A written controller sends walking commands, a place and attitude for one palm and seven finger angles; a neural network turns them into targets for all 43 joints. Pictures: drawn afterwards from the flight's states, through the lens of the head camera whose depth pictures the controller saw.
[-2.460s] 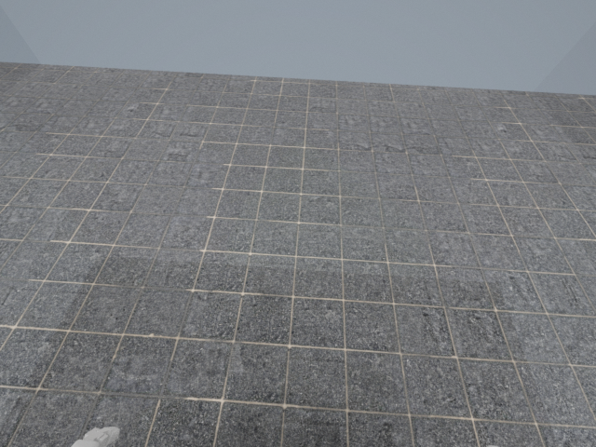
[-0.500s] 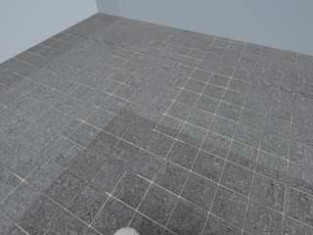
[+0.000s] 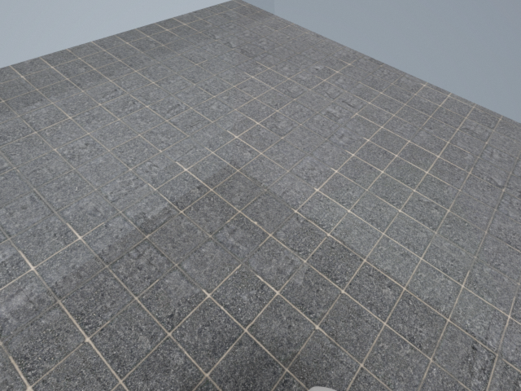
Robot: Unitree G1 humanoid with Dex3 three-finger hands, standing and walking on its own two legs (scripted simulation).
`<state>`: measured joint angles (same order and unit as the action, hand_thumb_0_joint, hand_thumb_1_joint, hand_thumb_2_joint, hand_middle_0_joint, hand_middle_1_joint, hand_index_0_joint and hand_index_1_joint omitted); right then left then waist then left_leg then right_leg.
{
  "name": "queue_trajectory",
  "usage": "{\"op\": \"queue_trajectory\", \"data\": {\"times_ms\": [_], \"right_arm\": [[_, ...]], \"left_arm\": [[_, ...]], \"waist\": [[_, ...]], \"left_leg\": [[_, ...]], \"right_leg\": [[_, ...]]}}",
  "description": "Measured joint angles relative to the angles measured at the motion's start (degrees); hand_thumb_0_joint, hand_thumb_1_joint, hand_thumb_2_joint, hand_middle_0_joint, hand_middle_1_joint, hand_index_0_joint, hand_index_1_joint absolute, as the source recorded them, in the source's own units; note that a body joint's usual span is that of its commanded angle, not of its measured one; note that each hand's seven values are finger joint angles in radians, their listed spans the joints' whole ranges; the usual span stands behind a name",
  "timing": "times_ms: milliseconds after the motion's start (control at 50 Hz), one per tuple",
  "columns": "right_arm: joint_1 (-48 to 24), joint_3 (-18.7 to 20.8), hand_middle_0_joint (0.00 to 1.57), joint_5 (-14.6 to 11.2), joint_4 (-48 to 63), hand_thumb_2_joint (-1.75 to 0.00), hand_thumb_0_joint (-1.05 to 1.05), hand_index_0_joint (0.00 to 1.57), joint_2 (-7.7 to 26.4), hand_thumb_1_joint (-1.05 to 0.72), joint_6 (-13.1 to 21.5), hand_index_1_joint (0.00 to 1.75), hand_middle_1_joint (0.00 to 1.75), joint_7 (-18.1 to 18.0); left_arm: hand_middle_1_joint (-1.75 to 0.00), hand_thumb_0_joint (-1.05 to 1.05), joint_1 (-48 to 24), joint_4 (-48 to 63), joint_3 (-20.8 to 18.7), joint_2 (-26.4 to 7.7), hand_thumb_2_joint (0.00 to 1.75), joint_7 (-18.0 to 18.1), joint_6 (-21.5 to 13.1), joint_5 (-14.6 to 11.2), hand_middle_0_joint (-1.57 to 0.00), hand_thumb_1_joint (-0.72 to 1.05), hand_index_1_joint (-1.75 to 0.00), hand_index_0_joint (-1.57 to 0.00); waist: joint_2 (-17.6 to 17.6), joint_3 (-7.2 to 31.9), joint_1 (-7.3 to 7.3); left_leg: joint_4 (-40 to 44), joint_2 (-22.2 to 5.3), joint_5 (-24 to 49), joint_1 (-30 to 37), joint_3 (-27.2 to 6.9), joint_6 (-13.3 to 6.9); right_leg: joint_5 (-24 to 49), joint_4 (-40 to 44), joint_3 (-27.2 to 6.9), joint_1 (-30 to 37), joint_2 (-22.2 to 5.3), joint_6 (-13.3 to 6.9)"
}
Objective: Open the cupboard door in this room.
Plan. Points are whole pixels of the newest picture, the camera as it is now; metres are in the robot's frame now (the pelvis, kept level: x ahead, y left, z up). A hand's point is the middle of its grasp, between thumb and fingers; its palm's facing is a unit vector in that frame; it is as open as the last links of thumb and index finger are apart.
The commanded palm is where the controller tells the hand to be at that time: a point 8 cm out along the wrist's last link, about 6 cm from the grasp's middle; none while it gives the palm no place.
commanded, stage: turn or walk to find it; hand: left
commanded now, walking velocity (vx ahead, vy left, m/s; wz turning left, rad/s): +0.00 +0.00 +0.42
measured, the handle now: out of the picture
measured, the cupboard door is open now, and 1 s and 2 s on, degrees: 0 0 0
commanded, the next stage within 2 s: none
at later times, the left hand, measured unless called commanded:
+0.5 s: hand out of the picture +0.02 +0.15 -0.15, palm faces +0.22 -0.94 -0.27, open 7.4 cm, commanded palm none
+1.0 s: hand out of the picture -0.12 +0.21 -0.19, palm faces +0.48 -0.85 -0.23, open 7.4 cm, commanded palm none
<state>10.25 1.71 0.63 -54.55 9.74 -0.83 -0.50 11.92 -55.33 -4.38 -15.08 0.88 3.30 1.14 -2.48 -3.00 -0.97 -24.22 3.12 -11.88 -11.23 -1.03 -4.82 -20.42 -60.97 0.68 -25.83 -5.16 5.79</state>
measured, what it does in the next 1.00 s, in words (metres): steps on the spot, turning left: right foot, then left foot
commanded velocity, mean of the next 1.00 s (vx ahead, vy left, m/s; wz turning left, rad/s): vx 0.00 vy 0.00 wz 0.42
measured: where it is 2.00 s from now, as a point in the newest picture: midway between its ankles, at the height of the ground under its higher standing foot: outside the picture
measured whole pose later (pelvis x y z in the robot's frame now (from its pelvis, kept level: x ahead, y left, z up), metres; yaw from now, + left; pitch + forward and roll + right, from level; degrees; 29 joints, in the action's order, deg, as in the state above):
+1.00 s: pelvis -0.05 +0.00 +0.00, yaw +25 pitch -1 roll -1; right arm 6.9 1.7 0.7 -53.1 10.9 -0.6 -0.5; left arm 14.1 -56.5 -4.3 -15.2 0.8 3.6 1.0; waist -2.7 -4.3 -2.0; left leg -27.7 1.4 -14.3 -12.6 1.8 -3.6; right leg -24.0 -63.6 2.7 -25.2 -5.6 4.8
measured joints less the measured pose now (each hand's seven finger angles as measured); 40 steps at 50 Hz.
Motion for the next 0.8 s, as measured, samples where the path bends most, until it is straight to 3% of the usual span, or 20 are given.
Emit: {"op": "queue_trajectory", "data": {"times_ms": [200,260,300,320,380,460,540,680,740,780,800], "right_arm": [[5.2,1.3,0.2,0.7,-1.3,-0.9,0.0,0.2,1.3,-0.91,-1.1,0.3,0.3,0.1],[6.3,1.7,0.2,0.8,-1.8,-0.9,0.0,0.2,2.0,-0.91,-1.5,0.3,0.3,0.1],[7.1,2.0,0.2,0.6,-2.0,-0.9,0.0,0.2,2.4,-0.91,-1.7,0.3,0.3,0.2],[7.4,2.2,0.2,0.4,-2.1,-0.9,0.0,0.2,2.6,-0.91,-1.8,0.3,0.3,0.4],[7.3,2.9,0.2,0.5,-2.5,-0.9,0.0,0.2,3.1,-0.91,-2.7,0.3,0.3,0.4],[7.1,3.5,0.2,0.7,-2.7,-0.9,0.0,0.2,3.8,-0.91,-3.2,0.29,0.3,1.1],[6.5,3.6,0.2,0.7,-3.2,-0.9,0.0,0.19,4.4,-0.91,-3.5,0.29,0.3,1.2],[2.3,2.9,0.2,0.4,-3.3,-0.9,0.0,0.19,4.3,-0.91,-3.9,0.29,0.3,1.0],[-0.3,2.3,0.2,0.0,-2.3,-0.9,0.0,0.19,3.9,-0.91,-3.3,0.29,0.3,1.0],[-1.6,1.9,0.2,-0.1,-1.3,-0.9,0.0,0.19,3.6,-0.91,-2.5,0.29,0.3,1.0],[-2.2,1.8,0.2,0.0,-0.8,-0.9,0.0,0.19,3.4,-0.91,-1.9,0.29,0.3,1.1]], "left_arm": [[-0.3,0.0,-4.6,2.4,0.4,1.9,0.9,0.2,0.2,-0.3,-0.2,0.91,-0.3,-0.2],[-0.3,0.0,-5.1,3.2,0.9,2.9,0.9,0.3,-0.3,-0.6,-0.2,0.91,-0.3,-0.2],[-0.3,0.0,-4.8,3.8,1.3,3.4,0.9,0.4,-0.9,-0.8,-0.2,0.91,-0.3,-0.2],[-0.3,0.0,-4.5,4.0,1.4,3.7,0.9,0.5,-1.3,-0.7,-0.2,0.91,-0.3,-0.2],[-0.3,0.0,-3.2,3.8,2.1,4.7,0.9,0.7,-1.6,-0.4,-0.2,0.91,-0.3,-0.2],[-0.3,0.0,-1.2,3.1,2.4,5.4,0.9,0.7,-1.8,-0.5,-0.2,0.9,-0.3,-0.2],[-0.3,0.0,0.4,2.3,2.5,5.9,0.9,0.6,-2.4,-0.4,-0.2,0.9,-0.3,-0.2],[-0.3,0.0,3.4,1.0,2.2,5.6,0.9,0.5,-2.9,0.3,-0.2,0.91,-0.3,-0.2],[-0.3,0.0,4.4,0.2,1.8,4.5,0.9,0.5,-2.5,0.6,-0.21,0.91,-0.3,-0.2],[-0.3,0.0,5.0,-0.5,1.4,3.5,0.9,0.4,-2.2,0.5,-0.21,0.9,-0.3,-0.2],[-0.3,0.0,5.4,-0.7,1.1,2.8,0.9,0.4,-2.0,0.3,-0.21,0.9,-0.3,-0.2]], "waist": [[2.2,0.1,3.58],[3.2,0.1,4.22],[3.6,0.5,4.22],[3.8,0.8,3.95],[4.8,0.6,3.76],[4.6,0.7,3.66],[4.7,0.5,3.3],[2.9,-0.8,0.96],[1.8,-1.7,-0.19],[1.0,-1.9,-0.62],[0.3,-1.9,-0.76]], "left_leg": [[0.2,2.2,2.5,-3.4,-3.8,0.6],[-0.6,2.7,2.9,-5.0,-5.1,1.5],[-2.1,3.3,2.6,-6.4,-5.9,2.3],[-3.7,3.5,2.0,-7.5,-6.1,2.8],[-18.4,3.2,-10.1,-12.7,-4.7,5.1],[-36.7,0.4,-9.0,-17.7,-2.3,7.0],[-41.8,-3.1,-6.9,-18.1,-2.1,8.6],[-31.1,-5.5,-11.8,-12.6,0.4,9.3],[-22.3,-5.3,-12.3,-9.1,2.7,8.5],[-14.5,-4.8,-8.6,-6.0,4.2,7.8],[-10.9,-4.3,-6.4,-4.5,4.8,6.3]], "right_leg": [[-3.4,12.2,-0.5,4.4,2.9,-1.0],[-2.8,19.6,-0.6,7.8,4.4,-1.9],[1.4,28.1,-0.3,11.5,4.9,-2.5],[2.2,32.0,0.0,13.2,4.9,-3.7],[2.7,32.1,1.6,13.9,5.0,-7.3],[3.6,34.3,4.2,16.3,3.8,-8.0],[3.2,34.5,7.0,17.3,3.1,-7.9],[1.5,32.0,10.3,16.8,0.6,-6.8],[0.4,29.8,11.5,15.9,-0.6,-5.7],[-0.9,27.3,12.5,15.0,-1.6,-4.7],[-2.0,25.0,12.7,14.0,-2.4,-4.1]]}}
